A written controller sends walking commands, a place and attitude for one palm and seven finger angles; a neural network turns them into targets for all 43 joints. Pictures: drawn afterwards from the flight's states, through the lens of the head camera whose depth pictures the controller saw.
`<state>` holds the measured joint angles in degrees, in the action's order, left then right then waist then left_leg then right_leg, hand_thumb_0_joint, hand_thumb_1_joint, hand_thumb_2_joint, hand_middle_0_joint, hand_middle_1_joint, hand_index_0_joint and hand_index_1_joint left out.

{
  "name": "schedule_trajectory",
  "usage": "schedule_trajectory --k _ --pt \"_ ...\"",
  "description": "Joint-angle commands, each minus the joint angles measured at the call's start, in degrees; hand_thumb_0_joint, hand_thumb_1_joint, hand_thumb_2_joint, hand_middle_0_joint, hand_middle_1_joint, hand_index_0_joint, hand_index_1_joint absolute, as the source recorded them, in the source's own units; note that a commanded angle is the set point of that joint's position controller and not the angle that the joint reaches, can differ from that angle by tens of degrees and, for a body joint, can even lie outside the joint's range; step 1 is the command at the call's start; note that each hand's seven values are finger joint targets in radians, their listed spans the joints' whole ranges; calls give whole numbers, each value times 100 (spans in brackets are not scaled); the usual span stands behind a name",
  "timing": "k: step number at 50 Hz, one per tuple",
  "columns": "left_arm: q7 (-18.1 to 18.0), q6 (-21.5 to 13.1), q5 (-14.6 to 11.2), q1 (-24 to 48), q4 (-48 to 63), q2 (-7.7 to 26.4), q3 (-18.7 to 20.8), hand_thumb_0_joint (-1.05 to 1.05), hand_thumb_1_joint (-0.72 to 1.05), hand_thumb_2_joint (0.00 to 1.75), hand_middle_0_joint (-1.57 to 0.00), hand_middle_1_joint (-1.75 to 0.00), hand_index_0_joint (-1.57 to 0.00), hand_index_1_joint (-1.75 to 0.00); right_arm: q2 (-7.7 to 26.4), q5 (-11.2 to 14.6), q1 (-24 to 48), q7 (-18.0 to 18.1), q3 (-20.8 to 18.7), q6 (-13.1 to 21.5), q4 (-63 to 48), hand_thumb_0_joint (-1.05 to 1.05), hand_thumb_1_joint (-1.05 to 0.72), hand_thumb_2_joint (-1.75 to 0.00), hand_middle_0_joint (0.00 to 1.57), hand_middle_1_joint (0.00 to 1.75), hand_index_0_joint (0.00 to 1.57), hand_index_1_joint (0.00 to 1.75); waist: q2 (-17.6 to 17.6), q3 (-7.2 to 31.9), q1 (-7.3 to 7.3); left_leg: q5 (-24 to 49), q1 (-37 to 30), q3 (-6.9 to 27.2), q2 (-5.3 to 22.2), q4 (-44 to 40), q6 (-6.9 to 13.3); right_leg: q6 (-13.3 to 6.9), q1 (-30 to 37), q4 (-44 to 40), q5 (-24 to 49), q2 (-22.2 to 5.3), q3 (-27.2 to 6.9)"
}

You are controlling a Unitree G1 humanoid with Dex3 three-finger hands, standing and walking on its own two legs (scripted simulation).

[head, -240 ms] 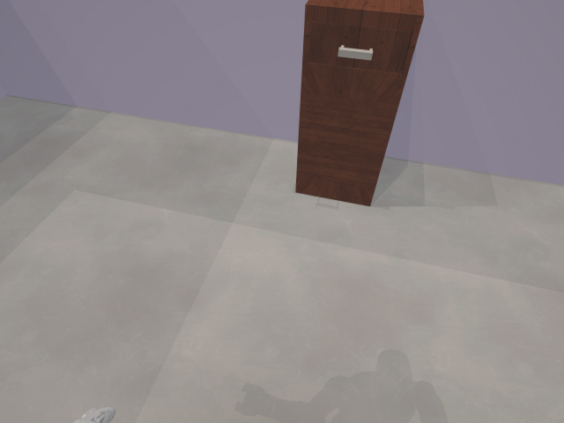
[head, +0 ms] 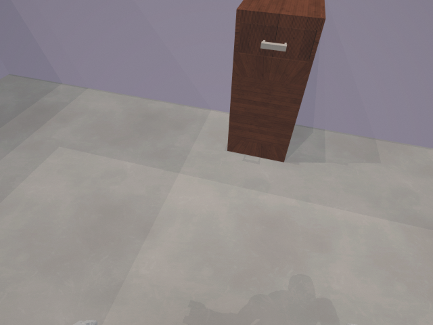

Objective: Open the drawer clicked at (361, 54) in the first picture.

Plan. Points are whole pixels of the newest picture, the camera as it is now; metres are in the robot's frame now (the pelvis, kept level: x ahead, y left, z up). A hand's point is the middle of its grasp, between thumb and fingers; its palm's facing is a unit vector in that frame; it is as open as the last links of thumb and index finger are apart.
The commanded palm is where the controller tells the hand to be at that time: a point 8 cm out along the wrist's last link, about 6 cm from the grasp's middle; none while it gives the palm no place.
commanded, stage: stand and wait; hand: left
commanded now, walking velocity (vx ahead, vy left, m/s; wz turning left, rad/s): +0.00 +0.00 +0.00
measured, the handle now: (274, 44) +1.30 -0.18 -0.01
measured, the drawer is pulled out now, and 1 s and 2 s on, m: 0.00 0.00 0.00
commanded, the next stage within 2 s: look at it before walking up in 0.58 s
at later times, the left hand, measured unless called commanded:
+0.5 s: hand out of the picture +0.05 +0.25 -0.15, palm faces -0.02 -0.94 -0.34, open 7.4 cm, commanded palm none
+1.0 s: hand out of the picture +0.06 +0.24 -0.15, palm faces -0.02 -0.94 -0.33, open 7.4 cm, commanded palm none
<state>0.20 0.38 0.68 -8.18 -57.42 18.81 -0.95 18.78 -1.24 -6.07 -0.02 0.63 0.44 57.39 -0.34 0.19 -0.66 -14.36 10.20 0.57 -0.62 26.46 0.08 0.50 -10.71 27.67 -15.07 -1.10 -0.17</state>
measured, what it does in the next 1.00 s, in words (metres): stands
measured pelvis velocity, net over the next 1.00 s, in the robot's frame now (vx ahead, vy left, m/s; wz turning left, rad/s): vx -0.01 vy -0.01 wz -0.01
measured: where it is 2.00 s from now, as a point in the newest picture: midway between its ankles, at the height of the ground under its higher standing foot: outside the picture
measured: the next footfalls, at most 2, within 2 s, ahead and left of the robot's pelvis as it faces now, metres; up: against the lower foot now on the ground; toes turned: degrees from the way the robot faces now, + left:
none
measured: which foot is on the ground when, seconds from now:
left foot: down 0.00-1.00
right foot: down 0.00-1.00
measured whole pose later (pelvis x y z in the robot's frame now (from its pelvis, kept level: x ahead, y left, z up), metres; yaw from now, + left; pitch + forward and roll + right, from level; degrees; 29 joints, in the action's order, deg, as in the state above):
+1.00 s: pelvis -0.01 -0.01 +0.01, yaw +0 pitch -2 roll +0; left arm 0.2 -0.1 0.7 -8.8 -62.7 19.4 -0.4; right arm 19.3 -0.8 -7.7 -0.1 0.4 0.5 63.9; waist -0.3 -1.2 -0.4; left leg -11.1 9.2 0.6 0.3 21.9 -0.6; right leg -0.1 -9.7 22.8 -11.6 -0.2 -0.1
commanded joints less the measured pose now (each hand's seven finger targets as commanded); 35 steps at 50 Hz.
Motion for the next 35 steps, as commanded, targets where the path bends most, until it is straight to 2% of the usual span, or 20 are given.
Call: schedule_trajectory --k 1,7,15,20,31,35 --pt "-79 -163 -2 321 354 1233 298 0 90 90 -20 -30 -20 -30 1196 38 303 77 -314 159 -314 0 -90 -90 20 30 20 30 28 177 74 925 -13 520 623 -506 218 -241 39 -592 768 -532 -531" --pt "-74 -160 -4 295 200 1220 301 0 90 90 -20 -30 -20 -30 1211 47 273 76 -305 161 -153 0 -90 -90 20 30 20 30 102 165 65 770 -15 544 648 -624 203 -231 85 -701 612 -534 -544" --pt "-75 -174 -9 232 9 1236 292 0 90 90 -20 -30 -20 -30 1218 64 193 71 -290 157 64 0 -90 -90 20 30 20 30 -50 93 53 657 -12 567 664 -711 188 -245 91 -847 475 -567 -605" --pt "-75 -179 -12 204 -73 1261 290 0 90 90 -20 -30 -20 -30 1230 65 150 66 -282 154 159 0 -90 -90 20 30 20 30 8 95 50 610 -19 576 666 -743 171 -248 93 -915 376 -576 -632" --pt "-68 -161 3 227 -111 1262 289 0 90 90 -20 -30 -20 -30 1233 61 103 55 -277 141 246 0 -90 -90 20 30 20 30 -12 -122 44 304 111 617 658 -868 161 -231 -40 -1031 -4 -548 -673" --pt "-65 -157 6 223 -110 1251 291 0 90 90 -20 -30 -20 -30 1238 63 81 55 -273 153 258 0 -90 -90 20 30 20 30 38 -44 41 303 93 639 675 -902 167 -223 -3 -1003 33 -542 -649"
